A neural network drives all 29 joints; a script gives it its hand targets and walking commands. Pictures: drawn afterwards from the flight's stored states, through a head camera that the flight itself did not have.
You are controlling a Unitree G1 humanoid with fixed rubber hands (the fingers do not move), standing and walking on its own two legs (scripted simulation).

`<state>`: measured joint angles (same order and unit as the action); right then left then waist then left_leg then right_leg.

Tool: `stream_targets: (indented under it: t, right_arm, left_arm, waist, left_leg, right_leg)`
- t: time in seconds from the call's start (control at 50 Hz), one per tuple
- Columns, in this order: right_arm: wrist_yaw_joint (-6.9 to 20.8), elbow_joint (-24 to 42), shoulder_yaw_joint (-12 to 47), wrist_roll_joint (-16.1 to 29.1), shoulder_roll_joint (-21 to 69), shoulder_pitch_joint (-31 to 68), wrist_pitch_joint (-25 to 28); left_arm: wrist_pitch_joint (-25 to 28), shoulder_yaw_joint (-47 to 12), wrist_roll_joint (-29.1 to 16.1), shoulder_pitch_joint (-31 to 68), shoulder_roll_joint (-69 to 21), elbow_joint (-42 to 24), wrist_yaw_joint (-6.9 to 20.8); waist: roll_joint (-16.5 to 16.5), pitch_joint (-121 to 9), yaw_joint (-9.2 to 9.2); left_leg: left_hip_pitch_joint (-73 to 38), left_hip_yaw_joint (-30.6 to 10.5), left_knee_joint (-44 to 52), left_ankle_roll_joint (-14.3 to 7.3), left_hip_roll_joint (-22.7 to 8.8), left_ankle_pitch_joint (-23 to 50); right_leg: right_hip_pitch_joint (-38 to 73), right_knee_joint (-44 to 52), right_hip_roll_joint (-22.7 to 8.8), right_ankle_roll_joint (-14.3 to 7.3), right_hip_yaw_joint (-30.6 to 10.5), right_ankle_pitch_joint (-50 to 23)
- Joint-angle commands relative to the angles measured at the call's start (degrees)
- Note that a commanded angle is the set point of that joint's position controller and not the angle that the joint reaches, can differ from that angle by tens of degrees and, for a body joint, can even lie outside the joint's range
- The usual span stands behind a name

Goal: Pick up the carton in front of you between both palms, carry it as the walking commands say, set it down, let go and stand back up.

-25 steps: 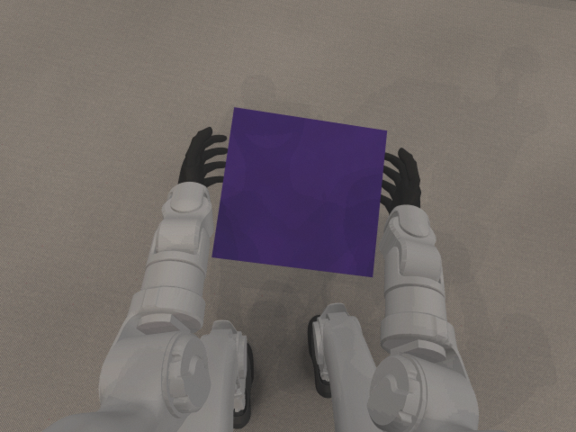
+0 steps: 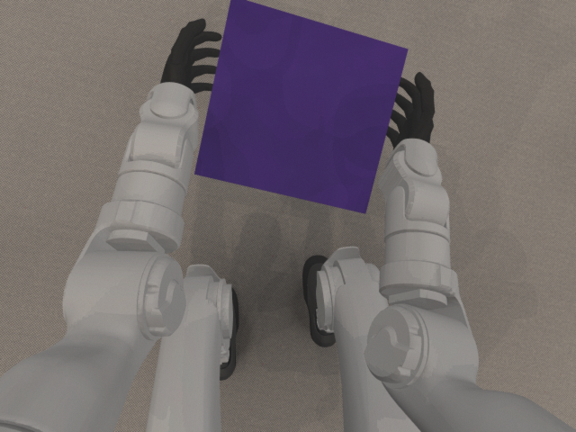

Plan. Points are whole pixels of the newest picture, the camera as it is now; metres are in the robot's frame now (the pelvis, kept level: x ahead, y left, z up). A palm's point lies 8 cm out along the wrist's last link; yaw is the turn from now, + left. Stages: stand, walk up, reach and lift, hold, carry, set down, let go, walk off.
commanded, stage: set down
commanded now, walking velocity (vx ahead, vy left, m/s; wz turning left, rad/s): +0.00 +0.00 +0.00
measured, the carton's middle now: (290, 125) +0.50 -0.05 -0.20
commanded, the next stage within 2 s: none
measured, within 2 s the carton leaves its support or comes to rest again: rests again in 1.30 s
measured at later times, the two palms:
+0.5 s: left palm (206, 99) +0.56 +0.08 -0.25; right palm (389, 131) +0.49 -0.21 -0.21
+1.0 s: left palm (211, 98) +0.57 +0.07 -0.26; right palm (395, 132) +0.49 -0.22 -0.23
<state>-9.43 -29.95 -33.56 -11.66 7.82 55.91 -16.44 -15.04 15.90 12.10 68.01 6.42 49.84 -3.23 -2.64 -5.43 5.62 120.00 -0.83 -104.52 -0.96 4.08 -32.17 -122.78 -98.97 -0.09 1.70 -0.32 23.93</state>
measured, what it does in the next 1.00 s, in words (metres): lowers itself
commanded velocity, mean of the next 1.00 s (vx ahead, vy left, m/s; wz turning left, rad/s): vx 0.00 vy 0.00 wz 0.00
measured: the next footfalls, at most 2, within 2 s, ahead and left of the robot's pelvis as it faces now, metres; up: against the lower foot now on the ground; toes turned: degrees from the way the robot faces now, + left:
none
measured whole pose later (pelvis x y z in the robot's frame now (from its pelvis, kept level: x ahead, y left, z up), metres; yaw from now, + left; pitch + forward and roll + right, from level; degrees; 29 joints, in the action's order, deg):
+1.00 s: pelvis -0.01 +0.00 -0.10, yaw -2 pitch +44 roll -5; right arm -2.8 -47.9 -39.4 -7.1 -2.9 74.7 -12.1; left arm -13.2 6.5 10.4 88.0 16.1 66.6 -0.1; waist 1.8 10.0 10.0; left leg 132.5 -1.4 -124.4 -1.6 5.0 -35.5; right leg -134.2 -116.9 2.4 4.8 -0.8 26.7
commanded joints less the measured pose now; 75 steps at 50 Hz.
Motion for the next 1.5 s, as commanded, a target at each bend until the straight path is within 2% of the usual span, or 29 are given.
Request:
stream_targets:
  t: [0.0,0.26,0.36,0.4,0.48,0.52,0.58,0.74,0.86,0.92,1.08,1.26,1.4,1.48]
  right_arm:
    - [14.7,-1.2,31.5,6.7,42.8,40.8,1.5]
    - [13.6,-0.7,28.5,9.3,35.0,49.8,3.5]
    - [15.0,-12.2,21.9,9.4,38.4,40.7,2.8]
    - [15.7,-14.0,20.7,9.9,39.0,39.0,2.7]
    - [16.7,-13.4,21.1,12.2,40.1,38.8,3.1]
    - [17.4,-13.6,20.7,12.8,39.7,38.9,3.2]
    - [18.2,-14.5,19.3,12.0,37.8,39.3,2.9]
    - [18.2,-17.8,15.3,9.1,34.2,38.7,2.7]
    - [17.6,-19.9,13.2,8.0,32.5,39.4,2.4]
    - [17.7,-21.0,12.1,7.7,31.3,39.4,2.3]
    - [17.9,-24.2,9.2,6.5,28.2,37.1,2.5]
    - [18.0,-26.7,8.3,6.4,24.4,35.0,3.6]
    - [17.7,-27.8,7.8,6.8,22.3,32.8,4.5]
    - [16.5,-27.6,6.9,7.6,20.2,31.1,5.7]
  left_arm:
    - [1.4,-20.8,-6.5,28.9,-50.0,1.1,14.3]
    - [2.5,-23.1,-10.0,37.6,-43.1,6.3,13.6]
    - [4.3,-23.8,-10.6,40.5,-38.8,5.6,13.4]
    - [4.9,-25.0,-11.2,41.6,-37.9,3.9,13.1]
    - [5.9,-28.1,-13.3,43.8,-38.6,-0.3,11.9]
    - [5.8,-28.2,-13.0,42.2,-39.0,0.3,11.3]
    - [5.3,-26.2,-11.7,39.8,-38.4,2.5,10.9]
    - [5.2,-21.6,-8.4,39.5,-33.0,7.9,11.0]
    - [4.7,-18.4,-6.2,39.0,-28.6,11.2,11.8]
    - [4.4,-17.1,-4.9,37.9,-27.0,12.7,12.2]
    - [3.8,-14.9,-2.0,33.8,-24.5,15.0,13.0]
    - [3.7,-13.1,0.9,28.1,-21.7,17.1,12.3]
    - [4.3,-13.1,1.5,25.8,-19.5,17.2,11.7]
    - [5.4,-14.0,1.0,27.2,-15.7,15.8,10.6]
  waist:
    - [-3.7,-60.5,2.83]
    - [-6.6,-56.9,5.58]
    - [-10.3,-47.9,5.23]
    - [-11.3,-47.5,4.95]
    - [-13.6,-51.5,4.25]
    - [-14.2,-51.2,4.42]
    - [-13.2,-47.3,4.47]
    - [-9.8,-39.3,3.04]
    - [-7.5,-34.7,1.58]
    - [-7.6,-32.2,0.85]
    - [-7.0,-27.8,-0.22]
    - [-5.9,-24.7,-2.1]
    - [-5.6,-24.1,-2.74]
    - [-5.6,-26.2,-2.92]
  left_leg:
    - [-22.2,1.3,9.9,0.2,6.2,11.1]
    - [-20.2,0.5,0.5,0.1,4.8,12.3]
    - [-17.5,0.2,-1.6,0.3,3.8,13.3]
    - [-18.6,0.0,-2.3,0.5,3.4,15.3]
    - [-24.2,-0.8,-3.8,0.9,3.1,22.3]
    - [-27.9,-1.7,-4.6,1.0,2.8,26.1]
    - [-28.2,-2.8,-4.8,0.8,2.6,27.2]
    - [-17.4,-1.3,-4.0,-0.2,2.9,15.7]
    - [-13.6,-0.9,-4.5,-1.1,2.6,10.7]
    - [-12.2,-0.6,-4.9,-1.3,2.3,10.1]
    - [-10.0,-1.0,-5.8,-1.8,1.7,10.6]
    - [-10.4,-2.0,-6.8,-2.4,1.2,13.4]
    - [-11.3,-2.5,-7.7,-2.5,0.7,15.9]
    - [-13.4,-2.6,-8.5,-2.0,-0.1,17.9]
  right_leg:
    - [41.0,2.0,7.8,1.8,5.2,-14.5]
    - [34.5,-7.6,6.0,2.3,6.9,-15.3]
    - [28.1,-10.6,6.3,2.2,6.3,-15.8]
    - [26.4,-11.7,6.3,2.2,6.3,-16.7]
    - [24.7,-13.7,6.1,2.4,6.6,-20.6]
    - [20.4,-14.3,5.9,2.7,7.0,-20.7]
    - [14.8,-14.4,5.6,3.0,7.2,-18.4]
    - [16.0,-14.4,5.9,2.9,6.4,-13.1]
    - [15.1,-14.3,6.0,2.8,5.7,-9.5]
    - [14.7,-14.4,6.1,2.6,5.2,-9.0]
    - [12.9,-15.2,6.4,2.5,4.5,-8.9]
    - [10.2,-16.5,6.4,2.8,4.2,-9.6]
    - [9.7,-17.4,6.4,3.3,4.2,-11.1]
    - [12.1,-18.1,6.3,4.3,4.6,-13.8]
